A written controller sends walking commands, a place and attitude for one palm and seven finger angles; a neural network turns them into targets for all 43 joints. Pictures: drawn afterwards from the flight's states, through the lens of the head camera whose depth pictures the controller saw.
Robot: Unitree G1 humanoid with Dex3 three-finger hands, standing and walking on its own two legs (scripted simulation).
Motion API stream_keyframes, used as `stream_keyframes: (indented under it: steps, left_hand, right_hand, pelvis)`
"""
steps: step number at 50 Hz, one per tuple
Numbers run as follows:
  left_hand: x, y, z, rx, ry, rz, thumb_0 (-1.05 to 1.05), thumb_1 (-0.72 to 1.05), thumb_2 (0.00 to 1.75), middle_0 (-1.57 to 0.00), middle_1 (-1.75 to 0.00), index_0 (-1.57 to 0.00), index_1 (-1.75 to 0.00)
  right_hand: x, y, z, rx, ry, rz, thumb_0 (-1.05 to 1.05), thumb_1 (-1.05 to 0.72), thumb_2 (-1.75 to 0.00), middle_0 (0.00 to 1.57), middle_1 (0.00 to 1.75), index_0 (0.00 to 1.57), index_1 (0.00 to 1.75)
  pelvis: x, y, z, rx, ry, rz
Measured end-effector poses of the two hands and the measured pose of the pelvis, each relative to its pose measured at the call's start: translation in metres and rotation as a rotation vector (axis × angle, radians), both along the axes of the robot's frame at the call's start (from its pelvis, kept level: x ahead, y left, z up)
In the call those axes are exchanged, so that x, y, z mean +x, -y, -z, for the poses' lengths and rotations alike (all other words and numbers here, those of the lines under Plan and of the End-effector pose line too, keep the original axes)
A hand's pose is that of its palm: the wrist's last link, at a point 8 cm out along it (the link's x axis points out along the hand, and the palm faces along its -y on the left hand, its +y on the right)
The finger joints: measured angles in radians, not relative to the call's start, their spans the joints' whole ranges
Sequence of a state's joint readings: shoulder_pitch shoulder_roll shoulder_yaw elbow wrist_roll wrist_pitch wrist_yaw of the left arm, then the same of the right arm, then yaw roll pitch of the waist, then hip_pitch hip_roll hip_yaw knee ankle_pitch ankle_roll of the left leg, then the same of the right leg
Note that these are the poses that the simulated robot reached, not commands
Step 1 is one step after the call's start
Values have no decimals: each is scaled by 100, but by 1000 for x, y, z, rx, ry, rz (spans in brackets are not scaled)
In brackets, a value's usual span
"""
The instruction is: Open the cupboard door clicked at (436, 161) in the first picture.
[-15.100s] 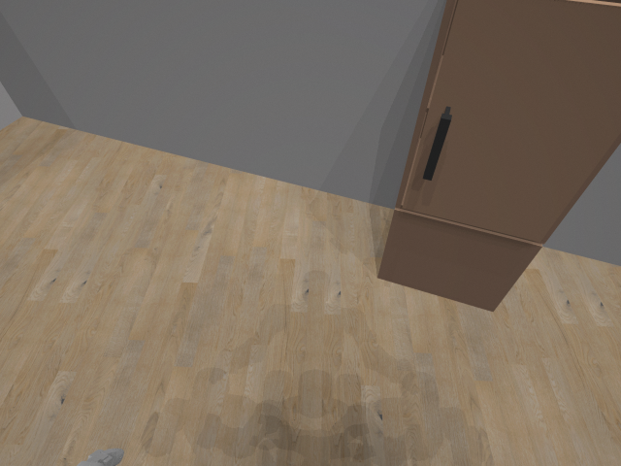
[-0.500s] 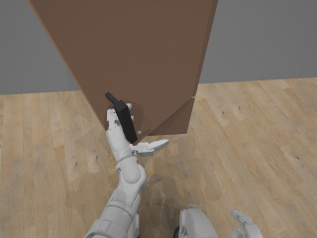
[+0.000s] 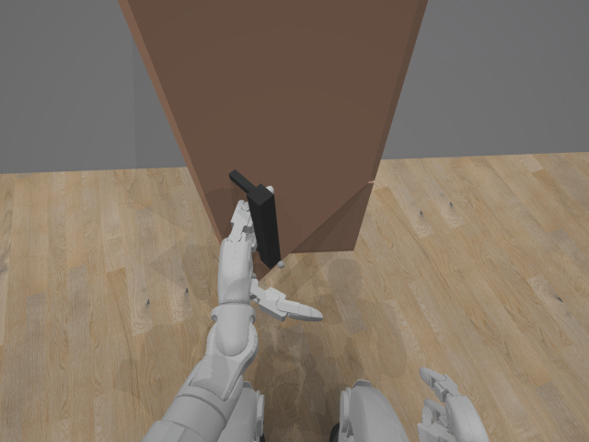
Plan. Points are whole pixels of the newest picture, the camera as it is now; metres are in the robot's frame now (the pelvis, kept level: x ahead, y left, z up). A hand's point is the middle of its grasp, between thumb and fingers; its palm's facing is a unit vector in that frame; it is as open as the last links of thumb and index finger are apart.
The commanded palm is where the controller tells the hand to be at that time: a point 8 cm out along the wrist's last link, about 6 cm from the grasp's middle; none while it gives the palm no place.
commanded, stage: slide the hand sideways off the handle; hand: left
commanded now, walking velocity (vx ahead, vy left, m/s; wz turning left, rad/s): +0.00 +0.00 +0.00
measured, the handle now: (256, 223) +0.40 +0.06 +0.03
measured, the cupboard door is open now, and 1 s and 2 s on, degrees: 43 44 44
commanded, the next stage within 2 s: draw the hand back to the body in 1.06 s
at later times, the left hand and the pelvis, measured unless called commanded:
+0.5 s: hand (267, 289) +0.31 +0.04 +0.02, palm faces -0.05 -1.00 +0.00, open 16.2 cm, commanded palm +0.28 +0.11 +0.02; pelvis +0.00 +0.01 +0.00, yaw -1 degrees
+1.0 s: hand (223, 327) +0.26 +0.09 +0.02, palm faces +0.01 -1.00 -0.01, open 16.2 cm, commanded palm +0.23 +0.15 +0.02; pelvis +0.01 +0.00 -0.01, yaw +0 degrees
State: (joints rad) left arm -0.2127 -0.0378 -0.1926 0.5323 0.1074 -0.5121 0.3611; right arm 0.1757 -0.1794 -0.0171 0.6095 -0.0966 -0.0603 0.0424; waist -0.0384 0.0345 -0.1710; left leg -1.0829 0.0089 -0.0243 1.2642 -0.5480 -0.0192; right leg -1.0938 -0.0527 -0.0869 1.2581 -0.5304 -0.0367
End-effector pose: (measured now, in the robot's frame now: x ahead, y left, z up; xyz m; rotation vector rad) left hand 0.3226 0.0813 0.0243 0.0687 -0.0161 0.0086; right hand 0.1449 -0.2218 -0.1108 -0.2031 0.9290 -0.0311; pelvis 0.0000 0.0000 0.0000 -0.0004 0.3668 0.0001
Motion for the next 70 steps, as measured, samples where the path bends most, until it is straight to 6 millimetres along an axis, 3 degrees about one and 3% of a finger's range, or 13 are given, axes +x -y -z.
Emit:
stream_keyframes:
  steps: [4,16,40,53,60,63,70]
  left_hand:
    - [-5,-1,0,-50,7,118,-1,-50,30,-24,-38,-18,-41]
    - [-18,-1,-2,-77,-4,61,-1,-50,30,-15,-31,-17,-31]
    - [-58,-44,1,-66,-32,52,-1,-50,30,-18,-31,-19,-31]
    - [-89,-72,-1,-51,-52,-3,-1,-50,30,-15,-30,-16,-30]
    - [-90,-72,0,-65,-38,28,-1,-50,30,-15,-30,-15,-30]
    - [-89,-76,-8,-49,-37,35,-1,-50,30,-15,-30,-15,-30]
    - [-100,-101,-54,-25,-33,-20,-1,-50,30,-15,-30,-15,-30]
  right_hand:
    - [-6,4,3,-7,-12,26,1,-91,-90,20,30,20,30]
    - [-15,-3,1,7,-40,43,1,-91,-90,20,30,20,30]
    - [40,0,-11,-4,92,-4,1,-91,-90,20,30,20,30]
    - [43,5,-8,-11,123,-6,1,-91,-90,20,30,20,30]
    - [42,8,-5,-26,145,-3,1,-91,-90,20,30,20,30]
    - [40,7,-7,-25,148,12,1,-91,-90,20,30,20,30]
    - [33,-1,-33,-1,159,51,1,-91,-90,20,30,20,30]
  pelvis:
    - [-3,-6,3,-4,10,5]
    - [-3,-12,3,6,8,29]
    - [7,0,6,4,11,11]
    - [8,5,11,0,6,3]
    - [6,4,18,-7,1,1]
    - [5,4,17,-8,10,5]
    - [10,1,-8,-12,63,6]
